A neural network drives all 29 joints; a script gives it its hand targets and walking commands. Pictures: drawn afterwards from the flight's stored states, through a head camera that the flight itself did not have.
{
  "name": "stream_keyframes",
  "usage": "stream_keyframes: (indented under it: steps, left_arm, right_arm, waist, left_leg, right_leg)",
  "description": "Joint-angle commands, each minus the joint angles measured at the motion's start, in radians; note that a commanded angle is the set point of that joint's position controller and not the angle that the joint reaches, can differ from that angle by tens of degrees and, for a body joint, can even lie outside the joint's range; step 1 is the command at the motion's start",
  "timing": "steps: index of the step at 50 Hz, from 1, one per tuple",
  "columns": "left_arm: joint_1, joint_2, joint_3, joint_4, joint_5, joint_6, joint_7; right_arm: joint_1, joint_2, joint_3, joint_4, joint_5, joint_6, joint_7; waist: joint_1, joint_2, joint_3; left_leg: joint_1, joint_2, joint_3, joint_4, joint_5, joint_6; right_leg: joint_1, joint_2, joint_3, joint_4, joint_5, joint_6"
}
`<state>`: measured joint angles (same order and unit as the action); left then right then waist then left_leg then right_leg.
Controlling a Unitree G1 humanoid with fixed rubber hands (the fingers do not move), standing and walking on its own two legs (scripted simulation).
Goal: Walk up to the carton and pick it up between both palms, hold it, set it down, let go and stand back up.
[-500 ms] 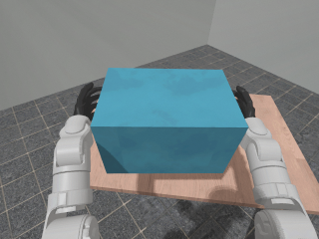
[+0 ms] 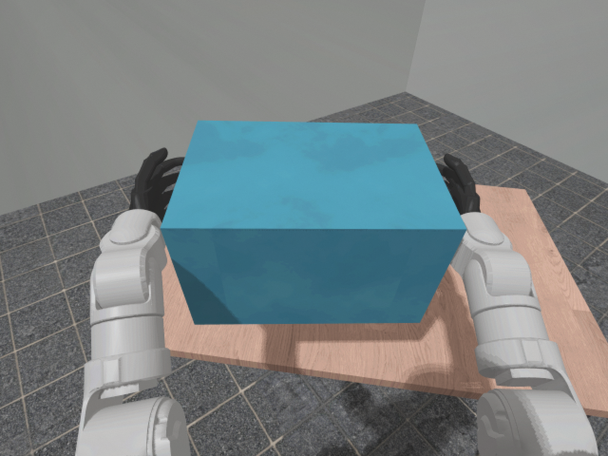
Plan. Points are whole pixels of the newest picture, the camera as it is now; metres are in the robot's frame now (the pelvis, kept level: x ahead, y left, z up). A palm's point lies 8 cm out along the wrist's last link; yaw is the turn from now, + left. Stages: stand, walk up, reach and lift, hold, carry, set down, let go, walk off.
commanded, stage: hold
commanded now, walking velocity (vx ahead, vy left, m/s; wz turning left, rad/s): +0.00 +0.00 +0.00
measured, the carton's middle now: (308, 221) +0.37 +0.00 +0.15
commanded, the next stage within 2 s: none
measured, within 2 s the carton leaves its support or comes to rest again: neither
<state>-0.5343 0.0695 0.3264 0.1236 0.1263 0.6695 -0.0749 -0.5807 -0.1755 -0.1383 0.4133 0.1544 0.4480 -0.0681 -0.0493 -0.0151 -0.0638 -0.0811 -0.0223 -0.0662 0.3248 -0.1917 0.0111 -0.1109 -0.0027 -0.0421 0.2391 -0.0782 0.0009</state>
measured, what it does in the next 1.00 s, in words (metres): stands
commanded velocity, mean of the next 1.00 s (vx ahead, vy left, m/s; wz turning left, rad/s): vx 0.00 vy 0.00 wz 0.00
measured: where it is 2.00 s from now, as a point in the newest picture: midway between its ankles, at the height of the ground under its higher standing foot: outside the picture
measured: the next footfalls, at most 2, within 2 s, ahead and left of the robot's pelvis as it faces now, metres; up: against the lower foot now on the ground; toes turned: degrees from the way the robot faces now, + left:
none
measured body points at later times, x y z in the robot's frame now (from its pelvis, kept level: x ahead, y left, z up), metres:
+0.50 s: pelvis +0.00 +0.00 +0.00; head -0.04 +0.01 +0.45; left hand +0.37 +0.20 +0.18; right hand +0.37 -0.20 +0.18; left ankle -0.01 +0.11 -0.75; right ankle +0.04 -0.12 -0.75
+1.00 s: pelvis +0.00 +0.00 +0.00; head -0.04 +0.01 +0.45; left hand +0.37 +0.19 +0.18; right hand +0.37 -0.20 +0.18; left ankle -0.01 +0.11 -0.75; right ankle +0.04 -0.12 -0.75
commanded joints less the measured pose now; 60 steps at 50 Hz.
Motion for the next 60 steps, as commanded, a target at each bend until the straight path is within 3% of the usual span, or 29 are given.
stream_keyframes:
  steps: [1,7,22,41,60]
  left_arm:
    - [-0.602,-0.452,-0.483,-0.177,-0.145,-0.054,-0.123]
    - [-0.597,-0.448,-0.497,-0.202,-0.154,-0.046,-0.111]
    - [-0.6,-0.432,-0.48,-0.195,-0.147,-0.039,-0.132]
    - [-0.602,-0.448,-0.491,-0.189,-0.148,-0.041,-0.122]
    - [-0.603,-0.438,-0.484,-0.186,-0.146,-0.045,-0.129]
  right_arm:
    - [-0.751,0.498,0.412,-0.364,0.143,-0.068,0.15]
    - [-0.749,0.5,0.429,-0.385,0.16,-0.062,0.149]
    - [-0.721,0.497,0.402,-0.368,0.139,-0.047,0.135]
    - [-0.734,0.488,0.403,-0.367,0.142,-0.055,0.149]
    - [-0.729,0.5,0.409,-0.373,0.142,-0.055,0.138]
  waist:
    - [0.011,0.024,-0.371]
    - [0.021,0.02,-0.381]
    - [-0.008,0.027,-0.367]
    - [0.001,0.031,-0.363]
    - [-0.004,0.024,-0.37]
  left_leg:
    - [-0.097,-0.034,0.05,-0.04,0.295,-0.061]
    - [-0.1,-0.033,0.055,-0.042,0.287,-0.057]
    - [-0.117,-0.038,0.054,-0.054,0.236,-0.056]
    - [-0.089,-0.03,0.052,-0.049,0.253,-0.061]
    - [-0.102,-0.037,0.055,-0.051,0.246,-0.055]
  right_leg:
    - [0.335,0.056,0.011,0.044,0.15,-0.013]
    - [0.323,0.055,0.02,0.044,0.154,-0.012]
    - [0.353,0.043,0.023,0.044,0.172,-0.007]
    - [0.308,0.051,0.017,0.036,0.131,-0.014]
    - [0.333,0.046,0.021,0.042,0.166,-0.006]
